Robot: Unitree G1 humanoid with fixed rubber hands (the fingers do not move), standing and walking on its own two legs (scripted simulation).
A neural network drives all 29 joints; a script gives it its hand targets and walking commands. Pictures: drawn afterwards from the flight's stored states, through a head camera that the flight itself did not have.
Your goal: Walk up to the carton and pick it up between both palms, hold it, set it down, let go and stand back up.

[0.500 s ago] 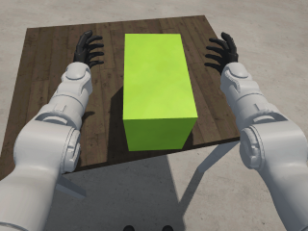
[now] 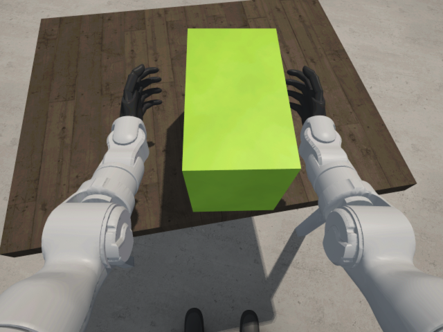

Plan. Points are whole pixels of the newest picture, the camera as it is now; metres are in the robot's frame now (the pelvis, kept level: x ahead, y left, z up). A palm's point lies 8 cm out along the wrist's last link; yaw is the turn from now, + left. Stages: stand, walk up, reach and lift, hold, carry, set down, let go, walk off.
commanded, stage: reach and lift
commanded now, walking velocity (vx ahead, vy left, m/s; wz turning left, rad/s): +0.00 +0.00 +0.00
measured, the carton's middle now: (232, 124) +0.50 -0.01 +0.01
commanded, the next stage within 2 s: none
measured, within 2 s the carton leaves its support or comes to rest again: neither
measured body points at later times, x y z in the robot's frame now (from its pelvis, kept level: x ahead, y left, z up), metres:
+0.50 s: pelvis +0.02 -0.03 +0.02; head +0.13 -0.02 +0.45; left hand +0.49 +0.12 +0.07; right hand +0.48 -0.14 +0.06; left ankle +0.01 +0.10 -0.73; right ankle +0.00 -0.11 -0.73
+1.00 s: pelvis +0.02 -0.01 +0.02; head +0.13 +0.00 +0.45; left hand +0.48 +0.12 +0.07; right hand +0.47 -0.14 +0.07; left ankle +0.01 +0.10 -0.73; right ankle +0.00 -0.11 -0.73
